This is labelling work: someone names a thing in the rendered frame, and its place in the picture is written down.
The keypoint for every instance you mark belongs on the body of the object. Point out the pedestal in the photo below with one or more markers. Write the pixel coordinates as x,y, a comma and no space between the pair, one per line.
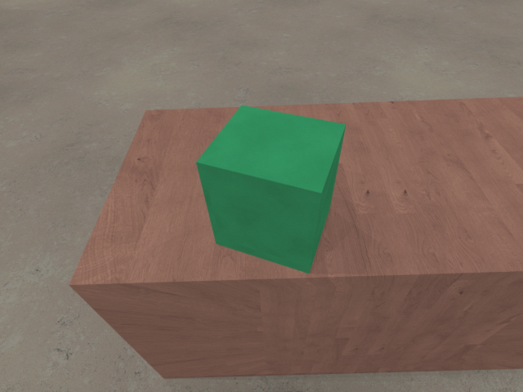
419,267

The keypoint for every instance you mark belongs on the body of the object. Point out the carton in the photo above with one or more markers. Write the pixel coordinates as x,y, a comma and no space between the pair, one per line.
268,180

